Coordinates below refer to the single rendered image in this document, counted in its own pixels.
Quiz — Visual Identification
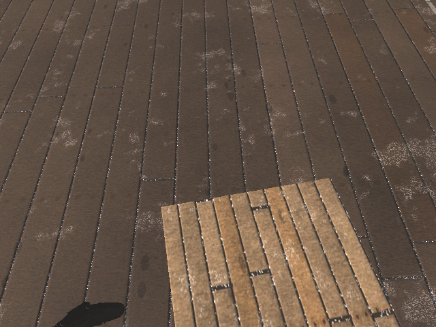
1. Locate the robot left hand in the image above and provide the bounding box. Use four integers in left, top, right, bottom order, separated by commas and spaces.
52, 302, 125, 327

